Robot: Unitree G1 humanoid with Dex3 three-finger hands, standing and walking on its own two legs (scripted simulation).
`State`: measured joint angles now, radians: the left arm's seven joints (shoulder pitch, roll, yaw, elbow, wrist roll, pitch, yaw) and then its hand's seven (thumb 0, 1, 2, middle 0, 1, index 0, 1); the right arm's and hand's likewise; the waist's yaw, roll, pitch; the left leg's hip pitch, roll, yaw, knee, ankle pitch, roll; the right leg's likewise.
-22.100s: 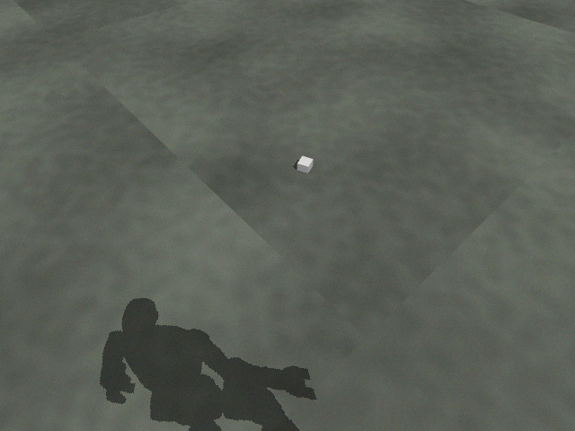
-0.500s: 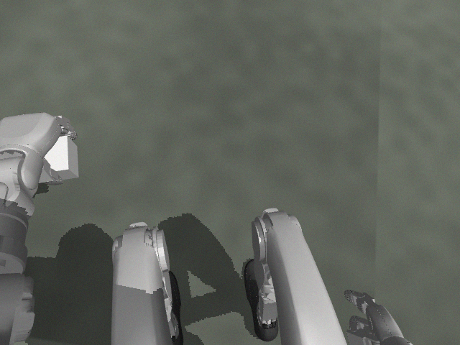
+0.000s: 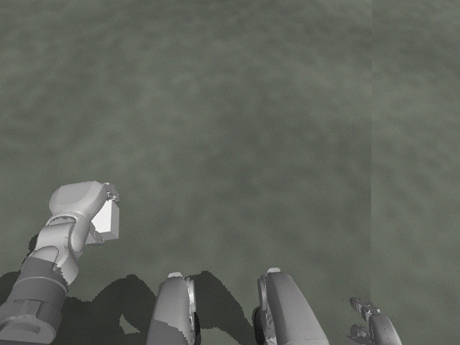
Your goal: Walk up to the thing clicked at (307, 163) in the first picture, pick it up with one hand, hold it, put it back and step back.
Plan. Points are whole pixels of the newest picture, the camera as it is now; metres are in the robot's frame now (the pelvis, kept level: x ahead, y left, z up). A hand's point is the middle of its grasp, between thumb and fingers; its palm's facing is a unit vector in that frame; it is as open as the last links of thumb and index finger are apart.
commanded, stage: lift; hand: left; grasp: from above
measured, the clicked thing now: (99, 221) +0.37 +0.26 -0.11
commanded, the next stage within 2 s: hold in 0.58 s
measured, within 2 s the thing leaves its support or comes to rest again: neither
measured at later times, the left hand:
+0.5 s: hand (80, 195) +0.36 +0.24 +0.03, palm faces -0.43 -0.08 -0.90, open 9.3 cm
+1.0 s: hand (76, 164) +0.39 +0.22 +0.09, palm faces -0.44 -0.07 -0.89, open 9.3 cm
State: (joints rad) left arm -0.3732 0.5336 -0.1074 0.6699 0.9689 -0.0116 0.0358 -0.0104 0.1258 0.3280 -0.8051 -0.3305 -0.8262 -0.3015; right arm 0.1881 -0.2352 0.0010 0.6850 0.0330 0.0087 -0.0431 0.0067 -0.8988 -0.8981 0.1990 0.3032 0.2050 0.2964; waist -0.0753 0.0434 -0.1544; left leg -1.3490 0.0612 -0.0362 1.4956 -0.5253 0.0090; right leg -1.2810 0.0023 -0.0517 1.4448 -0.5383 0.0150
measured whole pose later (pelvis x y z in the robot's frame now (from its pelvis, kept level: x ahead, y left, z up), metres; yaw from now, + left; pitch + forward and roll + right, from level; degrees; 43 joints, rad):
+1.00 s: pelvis +0.08 +0.00 +0.15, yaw +0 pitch +8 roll -1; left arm -0.30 0.38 -0.21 0.77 0.99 0.04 0.08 -0.01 0.13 0.33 -0.80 -0.34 -0.81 -0.32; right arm 0.24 -0.25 -0.05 0.73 0.06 0.02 -0.05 0.01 -0.90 -0.89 0.20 0.30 0.20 0.30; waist -0.03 0.04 -0.08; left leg -0.49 0.04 0.04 0.70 -0.34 0.00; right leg -0.46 -0.01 0.00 0.68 -0.35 0.02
